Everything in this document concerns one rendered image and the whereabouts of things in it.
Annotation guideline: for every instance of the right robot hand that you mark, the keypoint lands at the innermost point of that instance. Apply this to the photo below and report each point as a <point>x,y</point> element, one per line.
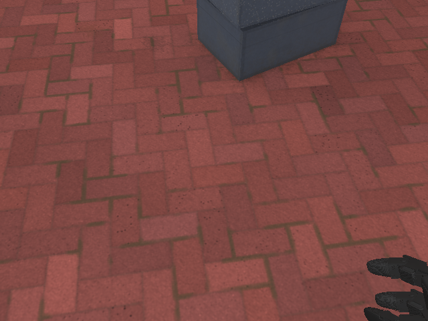
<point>410,270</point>

